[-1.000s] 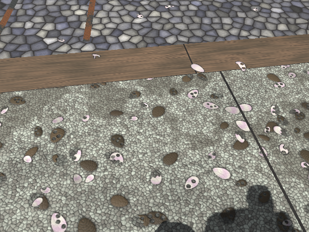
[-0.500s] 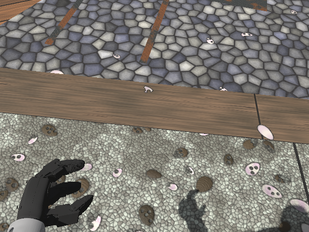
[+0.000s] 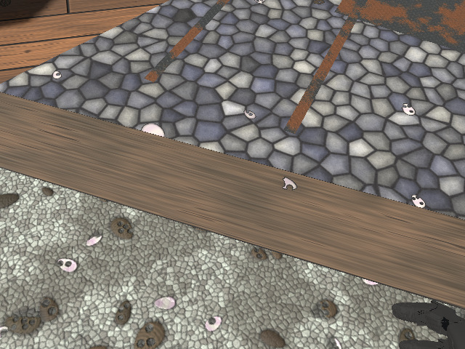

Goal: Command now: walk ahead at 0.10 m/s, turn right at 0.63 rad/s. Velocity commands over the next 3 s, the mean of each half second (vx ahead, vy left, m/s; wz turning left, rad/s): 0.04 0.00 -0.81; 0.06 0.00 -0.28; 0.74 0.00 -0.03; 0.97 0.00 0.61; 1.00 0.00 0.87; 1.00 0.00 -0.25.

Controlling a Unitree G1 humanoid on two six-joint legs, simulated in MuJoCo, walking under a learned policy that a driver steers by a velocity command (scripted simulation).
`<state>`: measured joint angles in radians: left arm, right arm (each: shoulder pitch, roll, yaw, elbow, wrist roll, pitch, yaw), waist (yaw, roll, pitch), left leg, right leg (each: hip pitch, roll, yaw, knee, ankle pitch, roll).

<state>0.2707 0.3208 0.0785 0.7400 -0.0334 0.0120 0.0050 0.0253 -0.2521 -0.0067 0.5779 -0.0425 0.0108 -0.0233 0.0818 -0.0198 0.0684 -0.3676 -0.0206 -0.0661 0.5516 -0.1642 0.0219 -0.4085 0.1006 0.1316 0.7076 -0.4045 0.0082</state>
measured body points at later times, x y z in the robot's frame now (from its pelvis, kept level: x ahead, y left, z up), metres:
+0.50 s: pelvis +0.03 -0.05 +0.00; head +0.07 -0.10 +0.45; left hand +0.30 +0.14 -0.07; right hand +0.05 -0.39 -0.10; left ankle +0.08 +0.10 -0.65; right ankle +0.01 -0.14 -0.73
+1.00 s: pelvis +0.08 -0.05 +0.00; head +0.08 -0.04 +0.45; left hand +0.33 +0.10 -0.11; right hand +0.05 -0.34 -0.09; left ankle +0.14 +0.06 -0.73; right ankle +0.00 -0.13 -0.71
